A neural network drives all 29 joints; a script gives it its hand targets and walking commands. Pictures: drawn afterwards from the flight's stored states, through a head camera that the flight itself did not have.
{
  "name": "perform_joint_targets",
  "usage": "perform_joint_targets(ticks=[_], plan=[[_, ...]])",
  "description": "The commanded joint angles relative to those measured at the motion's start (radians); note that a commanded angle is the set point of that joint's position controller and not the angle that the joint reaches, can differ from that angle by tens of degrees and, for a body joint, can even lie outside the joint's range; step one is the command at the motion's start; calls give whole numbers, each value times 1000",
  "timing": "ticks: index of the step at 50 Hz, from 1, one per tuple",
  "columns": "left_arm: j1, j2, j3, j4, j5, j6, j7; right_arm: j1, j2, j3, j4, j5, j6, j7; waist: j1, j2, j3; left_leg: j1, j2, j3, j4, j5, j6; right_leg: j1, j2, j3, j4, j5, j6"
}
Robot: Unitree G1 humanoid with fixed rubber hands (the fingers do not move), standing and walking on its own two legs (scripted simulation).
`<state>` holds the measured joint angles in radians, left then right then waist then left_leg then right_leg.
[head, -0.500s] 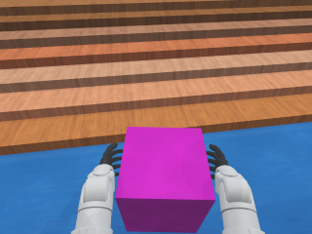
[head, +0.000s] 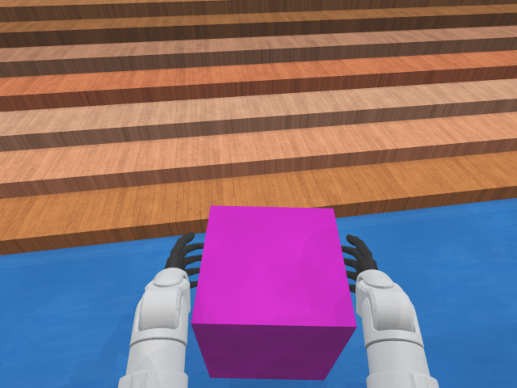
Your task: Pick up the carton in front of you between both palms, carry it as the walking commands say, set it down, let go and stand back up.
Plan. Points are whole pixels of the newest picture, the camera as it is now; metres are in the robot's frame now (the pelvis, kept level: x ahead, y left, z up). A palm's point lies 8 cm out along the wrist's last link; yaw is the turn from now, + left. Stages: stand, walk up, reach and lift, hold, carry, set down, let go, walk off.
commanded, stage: hold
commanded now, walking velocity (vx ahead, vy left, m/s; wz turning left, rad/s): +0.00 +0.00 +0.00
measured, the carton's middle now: (269, 296) +0.30 +0.00 -0.03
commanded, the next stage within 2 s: carry in 0.52 s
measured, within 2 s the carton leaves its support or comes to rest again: neither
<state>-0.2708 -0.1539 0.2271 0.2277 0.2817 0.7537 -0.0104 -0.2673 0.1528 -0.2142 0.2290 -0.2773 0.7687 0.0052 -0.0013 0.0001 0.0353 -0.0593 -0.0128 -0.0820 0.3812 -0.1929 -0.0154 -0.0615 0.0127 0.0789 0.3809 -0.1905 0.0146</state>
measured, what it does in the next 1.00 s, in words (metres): walks ahead: left foot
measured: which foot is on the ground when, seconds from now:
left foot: down 0.00-0.82, up 0.84-0.96, down 0.98-1.00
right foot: down 0.00-1.00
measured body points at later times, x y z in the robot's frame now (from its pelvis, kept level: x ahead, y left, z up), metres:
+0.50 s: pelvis +0.00 +0.00 +0.00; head -0.03 +0.00 +0.45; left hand +0.30 +0.15 +0.04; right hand +0.30 -0.15 +0.03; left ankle +0.02 +0.13 -0.74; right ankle +0.02 -0.13 -0.74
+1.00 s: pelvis +0.13 -0.01 -0.02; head +0.11 +0.00 +0.43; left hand +0.39 +0.15 +0.07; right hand +0.40 -0.15 +0.07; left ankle +0.13 +0.08 -0.75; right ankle +0.02 -0.13 -0.74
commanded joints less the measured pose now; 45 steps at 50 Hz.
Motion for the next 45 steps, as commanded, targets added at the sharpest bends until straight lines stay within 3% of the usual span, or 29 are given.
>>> perform_joint_targets(ticks=[1, 12, 25, 26, 28, 29, 32, 37, 38, 39, 40, 41, 42, 43, 44, 45], plan=[[-488, -936, -569, -58, -272, -30, -233, -525, 918, 574, -92, 282, -51, 237, 0, 2, -272, 53, -85, 17, -57, 163, 3, 60, 87, -16, -58, 146, -2], [-439, -917, -590, -107, -282, -26, -225, -475, 908, 595, -138, 291, -47, 225, 1, 1, -274, 62, -90, 12, -56, 213, 3, 69, 89, -11, -58, 199, 2], [-462, -917, -589, -97, -279, -27, -226, -498, 902, 590, -130, 285, -48, 225, -2, 2, -259, 44, -89, 14, -55, 152, 5, 50, 87, -16, -56, 135, -2], [-512, -913, -595, -110, -299, -22, -224, -546, 904, 606, -150, 300, -42, 225, -4, 9, -293, -65, 107, 14, 9, 10, 21, -59, -105, -18, 14, -24, -15], [-516, -915, -620, -136, -317, -13, -220, -543, 903, 615, -170, 320, -33, 218, -3, 5, -278, -159, 88, -31, -34, -399, 27, -151, -86, 21, -33, -412, -29], [-534, -922, -635, -160, -326, -8, -216, -563, 901, 628, -195, 332, -28, 214, -4, 3, -261, -190, 85, -30, -34, -493, 29, -187, -81, 21, -35, -494, -33], [-525, -929, -693, -225, -361, 30, -195, -561, 906, 688, -263, 368, 10, 193, -1, 32, -327, -179, 97, -32, -15, -365, 40, -184, -73, -23, 49, -330, -42], [-528, -894, -778, -364, -446, 155, -155, -517, 872, 753, -382, 414, 137, 139, -12, 110, -331, -178, 180, -158, -66, -461, 100, -277, -46, -97, 161, -305, -36], [-512, -876, -783, -381, -455, 186, -143, -502, 852, 756, -402, 417, 166, 123, -10, 132, -318, -190, 193, -163, -62, -431, 110, -266, -38, -122, 147, -268, -33], [-483, -861, -784, -398, -464, 215, -130, -478, 834, 760, -425, 422, 195, 109, -5, 117, -314, -215, 181, -130, -25, -367, 107, -221, -49, -122, 107, -237, -35], [-453, -854, -787, -417, -475, 241, -117, -454, 826, 765, -451, 431, 224, 96, 1, 54, -310, -281, 142, -53, 64, -292, 90, -140, -84, -77, 45, -220, -46], [-405, -843, -789, -441, -479, 265, -103, -435, 823, 779, -493, 445, 250, 86, 14, -96, -317, -407, 81, 57, 251, -205, 59, -21, -180, 71, -14, -202, -85], [-355, -834, -786, -470, -479, 287, -88, -425, 825, 800, -536, 465, 279, 81, 19, -255, -312, -595, 23, 153, 401, -226, 22, 128, -286, 242, -32, -28, -145], [-313, -828, -781, -497, -474, 309, -72, -427, 820, 817, -573, 491, 305, 79, 23, -287, -273, -717, 21, 189, 407, -352, 12, 192, -346, 331, -34, 187, -202], [-305, -833, -787, -543, -478, 330, -60, -423, 826, 833, -608, 514, 324, 77, 32, -225, -261, -750, 25, 192, 380, -392, 10, 223, -361, 337, -33, 314, -226], [-300, -844, -801, -598, -492, 348, -51, -398, 838, 842, -640, 536, 340, 75, 31, -169, -285, -715, 26, 202, 313, -361, 12, 234, -355, 295, -25, 341, -219]])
